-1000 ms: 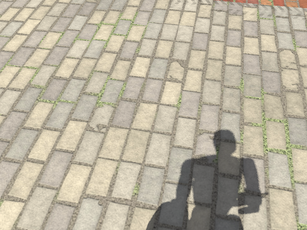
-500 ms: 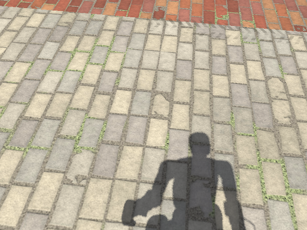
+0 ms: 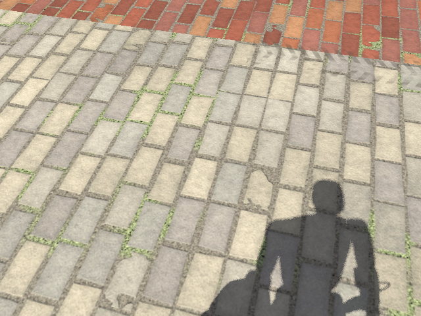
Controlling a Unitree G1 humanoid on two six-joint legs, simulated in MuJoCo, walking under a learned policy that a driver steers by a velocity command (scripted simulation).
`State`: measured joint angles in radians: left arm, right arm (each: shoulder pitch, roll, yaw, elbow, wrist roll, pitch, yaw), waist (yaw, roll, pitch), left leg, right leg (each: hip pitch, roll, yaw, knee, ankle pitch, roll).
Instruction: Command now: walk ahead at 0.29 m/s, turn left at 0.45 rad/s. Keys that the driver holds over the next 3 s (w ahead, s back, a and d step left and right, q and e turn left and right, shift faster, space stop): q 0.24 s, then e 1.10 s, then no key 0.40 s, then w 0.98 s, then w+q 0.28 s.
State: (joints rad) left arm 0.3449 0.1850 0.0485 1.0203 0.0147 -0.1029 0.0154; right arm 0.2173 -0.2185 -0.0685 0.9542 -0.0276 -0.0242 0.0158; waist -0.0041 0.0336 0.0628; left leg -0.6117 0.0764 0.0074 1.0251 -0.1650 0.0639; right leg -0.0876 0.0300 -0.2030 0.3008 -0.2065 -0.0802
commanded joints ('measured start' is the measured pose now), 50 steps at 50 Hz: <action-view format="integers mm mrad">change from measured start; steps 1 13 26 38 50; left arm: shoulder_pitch -28 57 -48 71 22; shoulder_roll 96 106 97 136 208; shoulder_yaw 8 23 23 34 64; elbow -56 -132 -105 -142 -210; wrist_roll -4 5 7 17 -6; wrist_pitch -10 84 157 129 119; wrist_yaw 12 21 9 -5 13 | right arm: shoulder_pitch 3 134 -15 -6 -102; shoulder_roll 18 -233 -120 -112 -106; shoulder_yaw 13 -62 5 -20 -9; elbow -54 -112 -83 -89 -178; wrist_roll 4 39 9 12 15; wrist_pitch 2 9 9 57 51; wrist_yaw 8 -23 -59 -66 -49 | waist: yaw -31 -52 1 31 40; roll -130 42 64 -173 -154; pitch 11 -346 -96 -45 -85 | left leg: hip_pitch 83 667 390 184 -36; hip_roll -18 325 168 98 -79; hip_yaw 65 -462 -114 112 -32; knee -181 -638 -829 -459 -76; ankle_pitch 118 701 -51 -221 -207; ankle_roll -10 386 154 -18 -114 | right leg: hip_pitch -89 -454 -295 -45 106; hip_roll -228 -49 -62 -197 -216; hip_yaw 6 192 198 430 527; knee -61 1118 578 -84 67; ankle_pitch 689 -424 -216 -154 547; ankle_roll -53 96 82 -58 -171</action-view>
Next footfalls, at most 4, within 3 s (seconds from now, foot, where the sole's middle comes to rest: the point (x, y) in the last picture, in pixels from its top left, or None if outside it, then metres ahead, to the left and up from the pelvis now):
0.20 left None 0.22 0.09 -0.78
0.76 right None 0.11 -0.09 -0.78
1.24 left None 0.18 0.10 -0.78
1.66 right None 0.07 -0.08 -0.78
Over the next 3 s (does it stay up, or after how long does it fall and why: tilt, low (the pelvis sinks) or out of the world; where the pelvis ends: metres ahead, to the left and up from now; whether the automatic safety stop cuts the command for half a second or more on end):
stays up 0.55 -0.20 -0.01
